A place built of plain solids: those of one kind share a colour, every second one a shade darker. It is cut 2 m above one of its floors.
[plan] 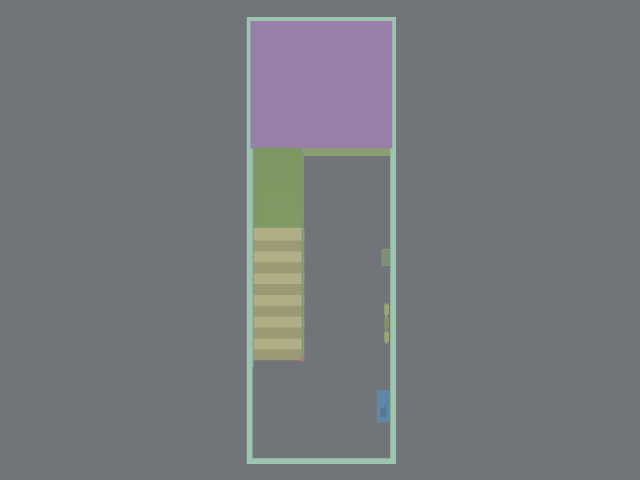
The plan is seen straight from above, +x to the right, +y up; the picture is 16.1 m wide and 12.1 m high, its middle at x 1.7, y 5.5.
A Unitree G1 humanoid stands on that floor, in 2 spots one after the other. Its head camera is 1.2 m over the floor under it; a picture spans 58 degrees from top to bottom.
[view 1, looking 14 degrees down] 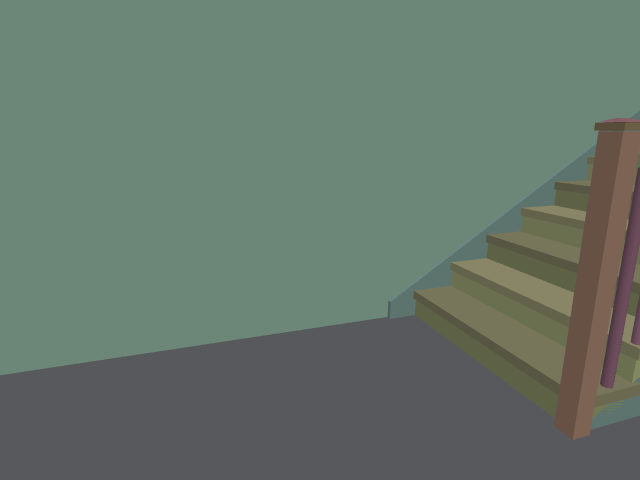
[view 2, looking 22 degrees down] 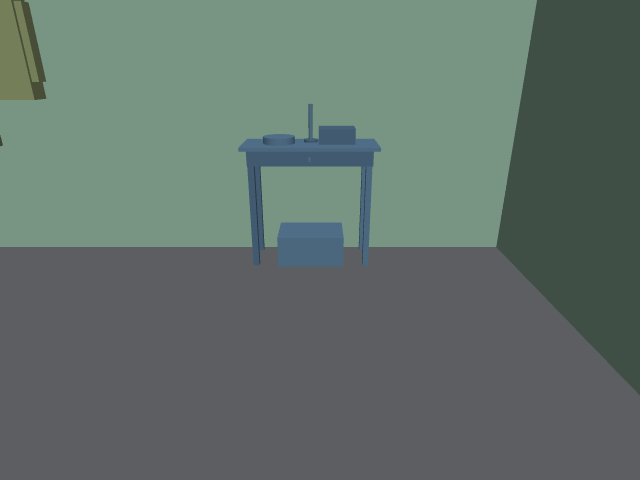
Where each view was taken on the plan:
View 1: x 2.39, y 1.00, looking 161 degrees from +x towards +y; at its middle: wall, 2.61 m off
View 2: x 0.64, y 1.25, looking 0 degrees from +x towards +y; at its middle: hall_table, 2.71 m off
